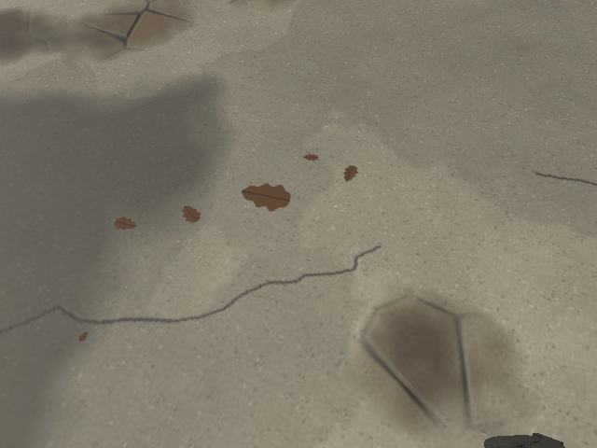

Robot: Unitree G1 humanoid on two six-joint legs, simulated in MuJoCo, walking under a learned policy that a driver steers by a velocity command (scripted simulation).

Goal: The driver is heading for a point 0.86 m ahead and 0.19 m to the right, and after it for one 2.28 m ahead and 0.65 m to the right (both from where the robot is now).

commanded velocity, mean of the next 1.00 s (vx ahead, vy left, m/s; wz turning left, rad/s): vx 0.50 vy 0.00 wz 0.02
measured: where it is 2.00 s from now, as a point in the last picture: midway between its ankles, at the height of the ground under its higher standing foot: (388, 234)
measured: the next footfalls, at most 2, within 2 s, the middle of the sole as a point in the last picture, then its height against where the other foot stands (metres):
left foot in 0.10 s outside the picture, level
right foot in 0.62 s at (388, 443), level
